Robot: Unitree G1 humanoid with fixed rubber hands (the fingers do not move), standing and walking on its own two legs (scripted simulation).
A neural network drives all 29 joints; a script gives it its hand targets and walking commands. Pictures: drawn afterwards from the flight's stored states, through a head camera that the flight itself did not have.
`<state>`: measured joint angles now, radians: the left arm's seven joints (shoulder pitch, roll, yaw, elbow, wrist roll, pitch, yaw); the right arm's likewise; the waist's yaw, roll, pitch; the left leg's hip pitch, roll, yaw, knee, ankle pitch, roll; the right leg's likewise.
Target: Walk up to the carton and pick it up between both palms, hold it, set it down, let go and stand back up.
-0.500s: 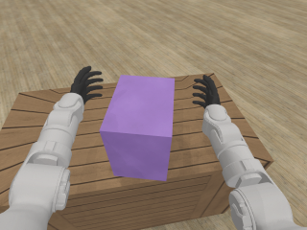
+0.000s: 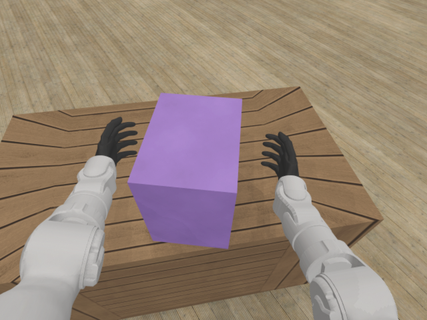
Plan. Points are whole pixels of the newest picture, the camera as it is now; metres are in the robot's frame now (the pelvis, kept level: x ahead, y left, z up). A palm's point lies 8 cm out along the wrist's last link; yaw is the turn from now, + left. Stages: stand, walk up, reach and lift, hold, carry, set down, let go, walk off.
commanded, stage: reach and lift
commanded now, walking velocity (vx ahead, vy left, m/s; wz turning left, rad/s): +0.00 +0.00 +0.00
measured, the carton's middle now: (195, 173) +0.44 +0.05 -0.01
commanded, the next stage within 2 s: none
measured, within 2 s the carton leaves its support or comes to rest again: neither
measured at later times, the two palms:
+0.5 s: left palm (116, 166) +0.43 +0.21 +0.04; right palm (271, 174) +0.40 -0.11 +0.04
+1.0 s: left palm (127, 172) +0.42 +0.18 +0.03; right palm (262, 183) +0.38 -0.09 +0.03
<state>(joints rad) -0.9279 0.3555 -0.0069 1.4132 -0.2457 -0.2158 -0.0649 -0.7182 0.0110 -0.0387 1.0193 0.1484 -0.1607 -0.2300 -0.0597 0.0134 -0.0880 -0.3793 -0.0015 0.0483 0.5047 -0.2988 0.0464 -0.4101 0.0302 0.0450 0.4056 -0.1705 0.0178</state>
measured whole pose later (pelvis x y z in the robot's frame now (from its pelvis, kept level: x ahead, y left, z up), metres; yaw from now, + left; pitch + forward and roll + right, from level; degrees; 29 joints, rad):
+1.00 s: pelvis -0.01 +0.01 -0.01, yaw +0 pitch +15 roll -2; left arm -0.94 0.21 0.30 1.45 0.18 -0.39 -0.04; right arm -0.81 0.18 -0.57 1.23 -0.36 -0.48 -0.21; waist -0.04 -0.01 -0.12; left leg -0.54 0.00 0.05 0.61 -0.32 0.04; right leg -0.56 0.03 0.04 0.48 -0.18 0.03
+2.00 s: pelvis -0.01 +0.01 -0.01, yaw +0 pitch +15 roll -3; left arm -0.94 0.19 0.32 1.45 0.20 -0.43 -0.03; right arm -0.79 0.18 -0.57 1.23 -0.36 -0.55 -0.24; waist -0.02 -0.01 -0.11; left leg -0.54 0.00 0.05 0.61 -0.32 0.04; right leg -0.56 0.03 0.04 0.48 -0.18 0.03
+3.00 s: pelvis -0.05 +0.01 -0.01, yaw +0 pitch +10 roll -2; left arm -0.91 0.03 0.20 1.21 0.11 -0.11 0.16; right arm -0.76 0.02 -0.31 1.03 -0.04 -0.10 -0.18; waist -0.03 0.02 -0.20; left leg -0.49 0.00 0.05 0.59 -0.27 0.04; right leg -0.49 0.03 0.04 0.43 -0.11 0.03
